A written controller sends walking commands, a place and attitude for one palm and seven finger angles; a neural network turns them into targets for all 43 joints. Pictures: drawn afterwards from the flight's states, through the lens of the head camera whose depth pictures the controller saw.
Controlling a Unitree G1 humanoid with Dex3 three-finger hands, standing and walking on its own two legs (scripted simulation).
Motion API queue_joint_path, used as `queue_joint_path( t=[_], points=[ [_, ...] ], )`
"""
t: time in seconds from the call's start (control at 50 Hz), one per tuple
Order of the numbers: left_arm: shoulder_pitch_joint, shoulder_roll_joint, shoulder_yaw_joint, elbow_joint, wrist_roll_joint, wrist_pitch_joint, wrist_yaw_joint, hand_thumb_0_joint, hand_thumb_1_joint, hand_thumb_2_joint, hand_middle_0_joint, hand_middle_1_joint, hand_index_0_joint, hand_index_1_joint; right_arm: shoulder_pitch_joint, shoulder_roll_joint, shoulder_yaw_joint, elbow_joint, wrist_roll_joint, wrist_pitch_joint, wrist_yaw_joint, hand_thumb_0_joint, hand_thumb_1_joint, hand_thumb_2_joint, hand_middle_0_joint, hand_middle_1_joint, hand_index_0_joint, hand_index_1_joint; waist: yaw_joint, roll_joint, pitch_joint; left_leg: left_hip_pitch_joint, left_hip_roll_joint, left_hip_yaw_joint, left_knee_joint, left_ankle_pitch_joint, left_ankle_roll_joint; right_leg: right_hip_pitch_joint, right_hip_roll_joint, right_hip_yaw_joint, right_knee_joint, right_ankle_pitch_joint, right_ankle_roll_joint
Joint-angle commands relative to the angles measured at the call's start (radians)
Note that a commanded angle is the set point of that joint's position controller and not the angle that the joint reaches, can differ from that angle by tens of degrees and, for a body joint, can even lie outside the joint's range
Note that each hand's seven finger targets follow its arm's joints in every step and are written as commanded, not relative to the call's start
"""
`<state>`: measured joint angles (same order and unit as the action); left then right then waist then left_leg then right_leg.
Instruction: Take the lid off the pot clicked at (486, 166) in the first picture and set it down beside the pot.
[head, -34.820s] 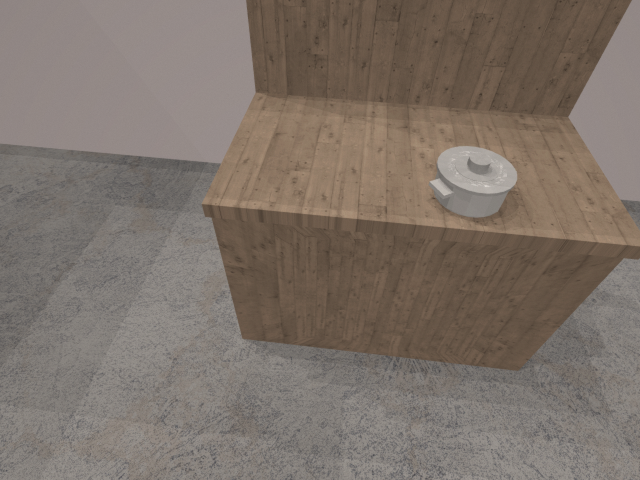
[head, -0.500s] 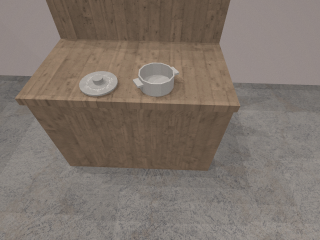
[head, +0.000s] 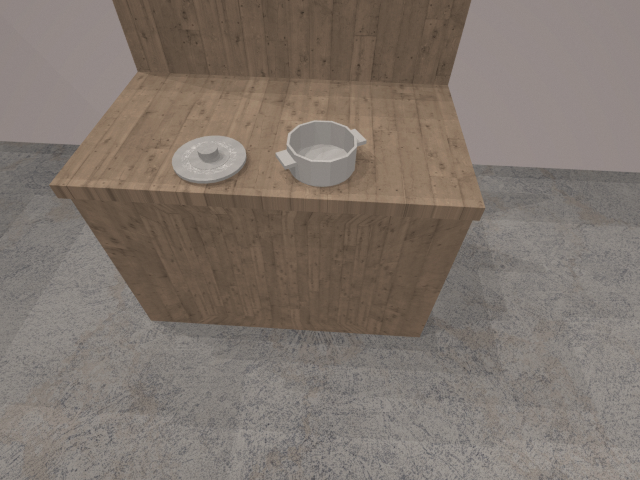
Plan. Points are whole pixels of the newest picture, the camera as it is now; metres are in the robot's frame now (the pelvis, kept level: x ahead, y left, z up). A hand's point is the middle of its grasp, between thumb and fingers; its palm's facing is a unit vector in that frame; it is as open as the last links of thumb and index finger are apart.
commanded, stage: let the arm hang, fingers relaxed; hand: left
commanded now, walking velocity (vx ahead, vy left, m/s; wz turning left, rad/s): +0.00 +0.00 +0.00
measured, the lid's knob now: (207, 151) +0.79 +0.30 -0.07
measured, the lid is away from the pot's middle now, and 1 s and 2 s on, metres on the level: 0.26 0.26 0.26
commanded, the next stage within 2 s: look to check the result in 0.82 s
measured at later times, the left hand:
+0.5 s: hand out of the picture +0.01 +0.18 -0.18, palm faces +0.00 -0.98 -0.20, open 7.3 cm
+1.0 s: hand out of the picture +0.03 +0.18 -0.18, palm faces +0.02 -0.98 -0.21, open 7.3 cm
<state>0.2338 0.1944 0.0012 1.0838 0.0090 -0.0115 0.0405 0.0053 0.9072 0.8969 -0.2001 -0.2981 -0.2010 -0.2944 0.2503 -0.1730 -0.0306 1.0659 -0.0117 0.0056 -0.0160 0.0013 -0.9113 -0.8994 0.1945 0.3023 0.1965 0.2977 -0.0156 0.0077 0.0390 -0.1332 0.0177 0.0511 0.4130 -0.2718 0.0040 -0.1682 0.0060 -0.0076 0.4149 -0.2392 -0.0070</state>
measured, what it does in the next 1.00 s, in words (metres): stands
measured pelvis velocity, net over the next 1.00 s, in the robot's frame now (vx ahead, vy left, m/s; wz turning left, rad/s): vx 0.02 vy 0.00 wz -0.01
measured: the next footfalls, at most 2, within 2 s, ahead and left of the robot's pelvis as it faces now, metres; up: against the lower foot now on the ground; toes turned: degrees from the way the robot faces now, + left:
none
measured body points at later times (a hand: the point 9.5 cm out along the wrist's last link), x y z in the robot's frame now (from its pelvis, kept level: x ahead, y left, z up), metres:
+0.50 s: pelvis +0.00 +0.01 +0.00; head +0.01 +0.01 +0.45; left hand +0.01 +0.23 -0.16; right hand -0.05 -0.20 -0.16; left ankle -0.03 +0.11 -0.74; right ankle -0.01 -0.11 -0.74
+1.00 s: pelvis +0.02 +0.00 +0.00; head +0.03 +0.00 +0.45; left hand +0.03 +0.23 -0.16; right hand +0.00 -0.21 -0.16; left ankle -0.03 +0.11 -0.74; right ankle -0.01 -0.12 -0.74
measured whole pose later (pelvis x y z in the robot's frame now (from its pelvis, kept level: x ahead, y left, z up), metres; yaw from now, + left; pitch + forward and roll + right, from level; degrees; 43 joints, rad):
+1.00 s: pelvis +0.02 +0.00 +0.00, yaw +0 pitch -1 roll +0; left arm 0.28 0.15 0.01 1.11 0.01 -0.02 0.05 0.01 0.92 0.90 -0.20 -0.30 -0.20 -0.29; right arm 0.31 -0.13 -0.03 1.12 -0.01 -0.01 -0.03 0.00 -0.91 -0.90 0.19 0.30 0.20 0.30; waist -0.02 0.00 0.03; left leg -0.11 0.01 0.06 0.44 -0.31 0.01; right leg -0.16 0.00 0.00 0.46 -0.29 0.00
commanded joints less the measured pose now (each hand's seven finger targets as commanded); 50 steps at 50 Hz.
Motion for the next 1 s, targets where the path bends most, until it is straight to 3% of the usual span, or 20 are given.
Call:
queue_joint_path(
  t=[0.0,0.12,0.54,0.62,0.68,0.74,0.8,0.92,0.98],
  points=[
    [0.023,0.104,0.021,-0.037,-0.001,-0.022,0.005,0.000,0.900,0.900,-0.200,-0.300,-0.200,-0.300,0.088,-0.090,-0.017,-0.010,0.002,-0.014,-0.009,0.000,-0.900,-0.900,0.200,0.300,0.200,0.300,-0.014,-0.020,0.004,0.000,0.076,-0.071,-0.065,0.139,0.039,-0.027,-0.094,0.104,-0.090,0.139,-0.034],
    [0.048,0.080,0.016,-0.017,0.000,-0.016,0.003,0.000,0.900,0.900,-0.200,-0.300,-0.200,-0.300,0.111,-0.080,-0.010,0.010,-0.001,-0.016,-0.012,0.000,-0.900,-0.900,0.200,0.300,0.200,0.300,-0.010,0.012,0.048,-0.032,0.084,-0.084,-0.093,0.084,0.043,-0.052,-0.082,0.090,-0.076,0.077,-0.039],
    [0.098,0.036,0.023,-0.002,-0.002,-0.018,0.009,0.000,0.900,0.900,-0.200,-0.300,-0.200,-0.300,0.181,-0.036,-0.010,0.045,0.000,-0.029,-0.021,0.000,-0.900,-0.900,0.200,0.300,0.200,0.300,-0.007,0.011,0.037,-0.024,0.090,-0.083,-0.080,0.173,0.053,-0.039,-0.080,0.072,-0.021,0.146,-0.040],
    [0.106,0.038,0.024,-0.001,-0.001,-0.020,0.011,0.000,0.900,0.900,-0.200,-0.300,-0.200,-0.300,0.177,-0.032,-0.010,0.045,0.002,-0.028,-0.020,0.000,-0.900,-0.900,0.200,0.300,0.200,0.300,-0.007,-0.022,0.031,-0.020,0.084,-0.076,-0.064,0.194,0.051,-0.031,-0.084,0.079,-0.022,0.177,-0.041],
    [0.101,0.039,0.026,-0.008,-0.001,-0.020,0.011,0.000,0.900,0.900,-0.200,-0.300,-0.200,-0.300,0.174,-0.031,-0.012,0.044,0.002,-0.028,-0.020,0.000,-0.900,-0.900,0.200,0.300,0.200,0.300,-0.010,0.003,0.039,-0.016,0.084,-0.072,-0.060,0.205,0.051,-0.039,-0.084,0.078,-0.016,0.188,-0.041],
    [0.103,0.042,0.028,-0.007,-0.001,-0.021,0.011,0.000,0.900,0.900,-0.200,-0.300,-0.200,-0.300,0.169,-0.035,-0.011,0.042,0.002,-0.029,-0.021,0.000,-0.900,-0.900,0.200,0.300,0.200,0.300,-0.008,-0.015,0.020,-0.006,0.083,-0.068,-0.049,0.236,0.049,-0.021,-0.086,0.077,-0.011,0.223,-0.041],
    [0.101,0.044,0.028,-0.012,-0.001,-0.020,0.010,0.000,0.900,0.900,-0.200,-0.300,-0.200,-0.300,0.158,-0.035,-0.012,0.038,0.001,-0.026,-0.021,0.000,-0.900,-0.900,0.200,0.300,0.200,0.300,-0.009,-0.002,0.046,-0.015,0.080,-0.067,-0.049,0.217,0.047,-0.034,-0.086,0.080,-0.012,0.213,-0.042],
    [0.101,0.050,0.032,-0.015,-0.002,-0.022,0.010,0.000,0.900,0.900,-0.200,-0.300,-0.200,-0.300,0.149,-0.044,-0.014,0.033,0.002,-0.027,-0.022,0.000,-0.900,-0.900,0.200,0.300,0.200,0.300,-0.009,-0.012,0.011,0.010,0.081,-0.062,-0.033,0.266,0.046,-0.012,-0.090,0.077,-0.004,0.263,-0.042],
    [0.098,0.051,0.032,-0.017,-0.001,-0.020,0.011,0.000,0.900,0.900,-0.200,-0.300,-0.200,-0.300,0.141,-0.042,-0.013,0.033,0.002,-0.024,-0.021,0.000,-0.900,-0.900,0.200,0.300,0.200,0.300,-0.010,0.003,0.036,-0.003,0.080,-0.063,-0.038,0.232,0.045,-0.024,-0.091,0.079,-0.011,0.237,-0.043]
  ],
)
